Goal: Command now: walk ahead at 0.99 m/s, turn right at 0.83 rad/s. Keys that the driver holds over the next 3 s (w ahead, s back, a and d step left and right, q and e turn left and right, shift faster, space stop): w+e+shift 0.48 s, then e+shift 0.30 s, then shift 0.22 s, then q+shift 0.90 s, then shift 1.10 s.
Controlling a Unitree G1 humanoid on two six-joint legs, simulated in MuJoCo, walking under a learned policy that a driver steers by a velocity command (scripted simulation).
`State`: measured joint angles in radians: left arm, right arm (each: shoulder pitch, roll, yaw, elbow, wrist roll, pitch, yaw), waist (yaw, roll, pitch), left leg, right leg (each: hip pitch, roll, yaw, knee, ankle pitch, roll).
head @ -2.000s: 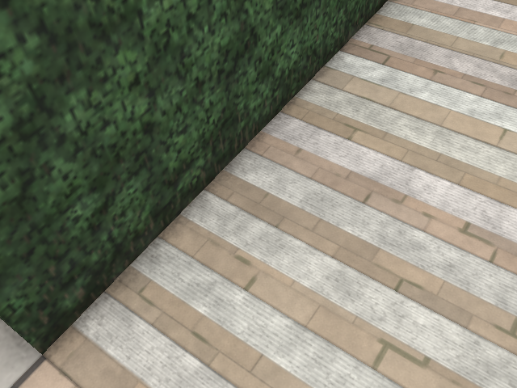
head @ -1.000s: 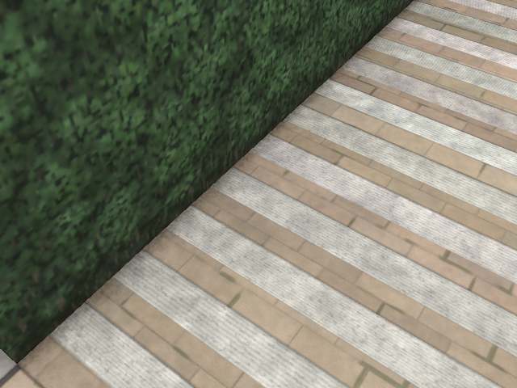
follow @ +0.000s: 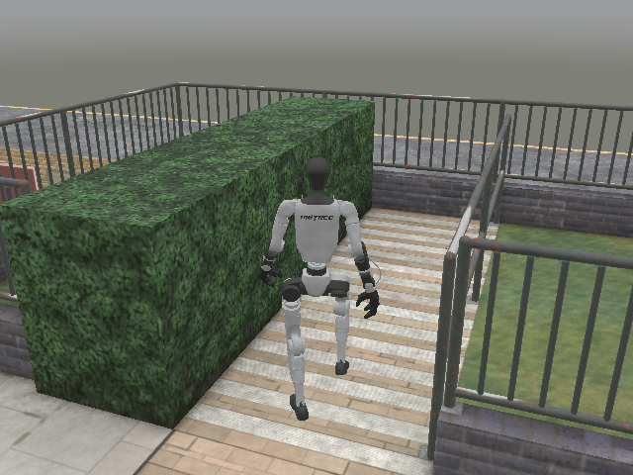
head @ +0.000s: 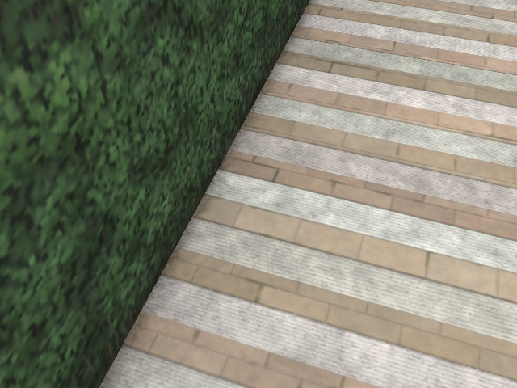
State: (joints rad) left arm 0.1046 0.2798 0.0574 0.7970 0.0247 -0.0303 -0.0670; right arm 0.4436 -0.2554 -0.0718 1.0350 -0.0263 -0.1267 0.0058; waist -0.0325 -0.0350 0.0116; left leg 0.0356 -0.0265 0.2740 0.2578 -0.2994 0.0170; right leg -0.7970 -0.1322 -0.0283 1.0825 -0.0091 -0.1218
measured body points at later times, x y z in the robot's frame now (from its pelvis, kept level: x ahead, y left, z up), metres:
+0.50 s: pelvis +0.48 -0.08 +0.00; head +0.51 -0.09 +0.44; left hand +0.55 +0.21 -0.13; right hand +0.64 -0.37 -0.06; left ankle +0.74 +0.03 -0.67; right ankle +0.35 -0.05 -0.74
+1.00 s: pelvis +0.76 -0.17 -0.01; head +0.78 -0.20 +0.44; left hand +1.09 -0.19 -0.08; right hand +0.55 -0.38 -0.13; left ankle +0.84 -0.08 -0.74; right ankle +0.75 -0.32 -0.71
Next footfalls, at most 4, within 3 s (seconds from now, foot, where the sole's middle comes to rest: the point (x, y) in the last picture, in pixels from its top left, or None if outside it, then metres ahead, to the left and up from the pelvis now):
0.20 right None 0.39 -0.07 -0.77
0.62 left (295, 264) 0.87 -0.10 -0.78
1.04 right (381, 293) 0.77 -0.34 -0.78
1.40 left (305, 267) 0.86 -0.13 -0.78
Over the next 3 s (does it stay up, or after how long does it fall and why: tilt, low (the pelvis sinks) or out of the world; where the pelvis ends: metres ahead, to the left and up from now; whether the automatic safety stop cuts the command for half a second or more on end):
stays up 0.81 -0.23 0.01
